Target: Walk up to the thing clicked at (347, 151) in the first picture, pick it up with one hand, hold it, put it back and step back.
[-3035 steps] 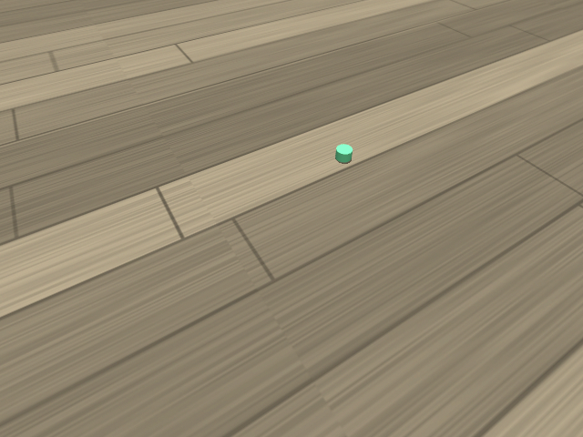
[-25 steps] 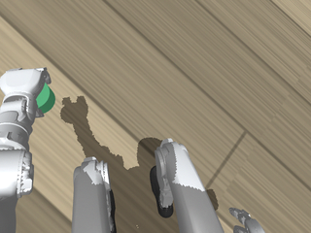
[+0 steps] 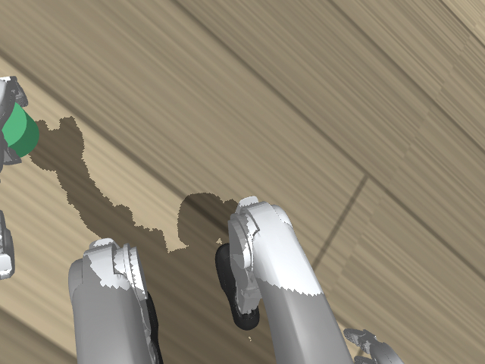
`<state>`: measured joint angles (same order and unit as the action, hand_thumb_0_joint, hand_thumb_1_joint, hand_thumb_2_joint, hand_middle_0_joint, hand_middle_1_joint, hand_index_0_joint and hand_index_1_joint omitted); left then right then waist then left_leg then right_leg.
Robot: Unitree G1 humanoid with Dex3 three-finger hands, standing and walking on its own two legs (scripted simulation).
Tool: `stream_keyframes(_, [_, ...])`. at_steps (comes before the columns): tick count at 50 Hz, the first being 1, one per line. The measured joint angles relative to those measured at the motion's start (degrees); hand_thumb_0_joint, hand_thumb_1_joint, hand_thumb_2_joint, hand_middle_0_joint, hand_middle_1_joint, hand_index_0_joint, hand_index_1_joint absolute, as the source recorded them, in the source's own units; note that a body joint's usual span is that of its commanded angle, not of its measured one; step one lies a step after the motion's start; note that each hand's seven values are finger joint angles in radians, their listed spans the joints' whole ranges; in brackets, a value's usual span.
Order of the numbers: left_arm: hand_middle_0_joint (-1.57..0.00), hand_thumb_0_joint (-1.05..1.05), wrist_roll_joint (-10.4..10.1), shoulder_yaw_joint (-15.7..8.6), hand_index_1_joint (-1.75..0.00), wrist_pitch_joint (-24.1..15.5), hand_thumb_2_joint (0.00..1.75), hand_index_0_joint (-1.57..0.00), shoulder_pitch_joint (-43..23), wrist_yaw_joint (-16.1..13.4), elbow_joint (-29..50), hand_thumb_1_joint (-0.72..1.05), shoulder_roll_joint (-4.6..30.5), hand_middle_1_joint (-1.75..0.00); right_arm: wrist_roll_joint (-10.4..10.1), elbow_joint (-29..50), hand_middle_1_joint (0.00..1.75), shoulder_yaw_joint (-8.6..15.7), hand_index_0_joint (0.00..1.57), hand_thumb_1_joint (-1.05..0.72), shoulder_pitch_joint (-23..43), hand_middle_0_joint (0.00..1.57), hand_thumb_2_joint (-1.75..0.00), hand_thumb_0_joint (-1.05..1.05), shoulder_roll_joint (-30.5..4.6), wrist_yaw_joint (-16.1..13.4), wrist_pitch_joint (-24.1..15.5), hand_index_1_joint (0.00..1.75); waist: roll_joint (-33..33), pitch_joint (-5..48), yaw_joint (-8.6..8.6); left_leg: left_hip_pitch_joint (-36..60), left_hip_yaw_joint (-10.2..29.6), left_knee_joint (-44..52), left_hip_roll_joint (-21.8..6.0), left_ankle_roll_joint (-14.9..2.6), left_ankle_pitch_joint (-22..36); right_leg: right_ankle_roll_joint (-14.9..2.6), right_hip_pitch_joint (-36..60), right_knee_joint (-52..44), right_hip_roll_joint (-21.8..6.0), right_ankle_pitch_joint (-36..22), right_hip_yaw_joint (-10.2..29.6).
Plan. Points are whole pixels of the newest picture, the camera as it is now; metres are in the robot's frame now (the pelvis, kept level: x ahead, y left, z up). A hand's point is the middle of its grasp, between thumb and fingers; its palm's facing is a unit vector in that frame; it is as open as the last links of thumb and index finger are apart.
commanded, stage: crouch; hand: left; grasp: from above
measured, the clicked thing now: (1, 128) +0.52 +0.26 -0.20
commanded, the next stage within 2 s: lower in 0.50 s
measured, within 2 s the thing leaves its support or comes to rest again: neither
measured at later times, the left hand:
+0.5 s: hand (8, 126) +0.53 +0.26 -0.21, palm faces -0.46 -0.05 -0.88, open 10.7 cm
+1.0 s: hand (19, 135) +0.53 +0.26 -0.25, palm faces -0.48 -0.05 -0.88, open 10.6 cm
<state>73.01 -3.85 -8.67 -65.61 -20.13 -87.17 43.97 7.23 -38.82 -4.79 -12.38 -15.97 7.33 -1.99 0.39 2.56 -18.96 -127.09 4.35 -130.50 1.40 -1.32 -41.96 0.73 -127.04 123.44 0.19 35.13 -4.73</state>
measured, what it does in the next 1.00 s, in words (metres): lowers itself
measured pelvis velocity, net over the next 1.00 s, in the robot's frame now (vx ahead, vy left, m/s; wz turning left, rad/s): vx -0.01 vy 0.00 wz -0.07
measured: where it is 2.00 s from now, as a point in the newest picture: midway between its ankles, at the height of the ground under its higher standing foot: (195, 324)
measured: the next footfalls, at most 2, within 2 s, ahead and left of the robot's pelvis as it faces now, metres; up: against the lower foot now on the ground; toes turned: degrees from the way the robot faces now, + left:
none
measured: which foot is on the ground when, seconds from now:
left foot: down 0.00-1.00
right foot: down 0.00-1.00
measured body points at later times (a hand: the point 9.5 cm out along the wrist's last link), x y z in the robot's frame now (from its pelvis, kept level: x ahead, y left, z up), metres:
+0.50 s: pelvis +0.00 +0.00 -0.03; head +0.28 +0.06 +0.31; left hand +0.55 +0.26 -0.16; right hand -0.01 -0.27 -0.11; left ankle +0.06 +0.11 -0.34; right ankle +0.11 -0.12 -0.34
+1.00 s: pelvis -0.01 +0.00 -0.05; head +0.29 +0.08 +0.28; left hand +0.55 +0.26 -0.20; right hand -0.01 -0.26 -0.11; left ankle +0.06 +0.11 -0.34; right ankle +0.11 -0.12 -0.34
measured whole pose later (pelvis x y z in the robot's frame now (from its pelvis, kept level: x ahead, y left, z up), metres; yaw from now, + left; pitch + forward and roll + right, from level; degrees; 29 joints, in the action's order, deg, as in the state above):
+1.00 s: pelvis -0.01 +0.00 -0.05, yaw -4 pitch +35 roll -12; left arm 74.4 -1.5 -9.2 -71.1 -20.6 -92.4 54.0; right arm 8.4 -34.9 -13.4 -11.5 -18.0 7.3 -3.2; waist -3.1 -4.3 -23.6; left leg -135.0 7.6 -140.6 1.5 -1.8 -41.4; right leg 1.5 -133.0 130.2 0.4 33.3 -8.0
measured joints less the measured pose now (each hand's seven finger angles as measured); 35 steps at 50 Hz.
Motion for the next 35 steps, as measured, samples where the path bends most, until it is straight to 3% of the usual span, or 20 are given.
stream_keyframes(9, [-0.49,-0.01,0.7,0.7,-0.79,0.6,0.6,-0.58,-2.5,0.0,-2.7,-0.12,3.4,-0.82,0.2,-0.1,0.3,-2.4,0.2,-0.91,-1.0,0.21,-0.9,0.0,0.0,-0.2,0.0,0.3,-0.2,-0.9,-2.09,-3.5,0.5,-3.2,0.2,-0.33,0.6,0.36,-2.8,2.4,-0.1,-0.7,-0.5])
stream_keyframes(18, [-0.5,-0.01,0.5,1.1,-0.77,1.1,0.59,-0.59,-3.1,1.1,-2.3,-0.12,5.2,-0.8,0.1,1.1,0.3,-4.3,0.2,-0.91,-1.4,0.21,-0.9,0.0,-0.4,0.1,-0.1,0.3,-0.6,-2.2,-3.1,-4.8,1.1,-5.2,0.2,-0.01,0.4,0.2,-4.0,4.1,-0.2,-0.7,-1.2])
stream_keyframes(35, [-0.53,-0.01,0.0,1.3,-0.74,-0.1,0.58,-0.62,-4.2,1.4,-2.6,-0.12,7.7,-0.77,0.4,2.5,0.3,-6.3,0.2,-0.92,0.7,0.21,-0.9,0.0,-2.1,0.0,0.3,0.3,-1.4,-4.9,-3.24,-6.4,2.4,-8.3,-0.1,-0.23,0.5,0.38,-5.3,5.9,0.3,-1.7,-2.4])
